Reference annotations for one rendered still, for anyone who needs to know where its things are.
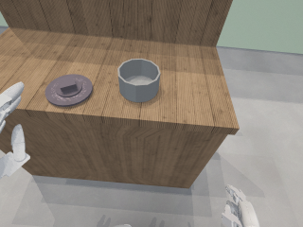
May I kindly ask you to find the left robot hand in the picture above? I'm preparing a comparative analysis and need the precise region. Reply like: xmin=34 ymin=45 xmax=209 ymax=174
xmin=0 ymin=81 xmax=30 ymax=179

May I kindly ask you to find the knob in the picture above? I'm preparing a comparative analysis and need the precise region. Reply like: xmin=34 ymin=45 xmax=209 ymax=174
xmin=58 ymin=76 xmax=77 ymax=92

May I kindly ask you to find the right robot hand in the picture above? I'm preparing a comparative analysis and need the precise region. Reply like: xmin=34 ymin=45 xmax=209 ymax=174
xmin=222 ymin=184 xmax=260 ymax=227

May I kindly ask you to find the lid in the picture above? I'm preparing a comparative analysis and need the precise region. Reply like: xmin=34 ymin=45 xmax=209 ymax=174
xmin=45 ymin=74 xmax=93 ymax=107

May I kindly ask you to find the pot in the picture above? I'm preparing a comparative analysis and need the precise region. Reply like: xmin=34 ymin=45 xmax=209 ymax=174
xmin=117 ymin=59 xmax=161 ymax=102

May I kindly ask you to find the table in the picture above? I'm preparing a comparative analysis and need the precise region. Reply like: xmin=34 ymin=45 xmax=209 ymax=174
xmin=0 ymin=0 xmax=240 ymax=189

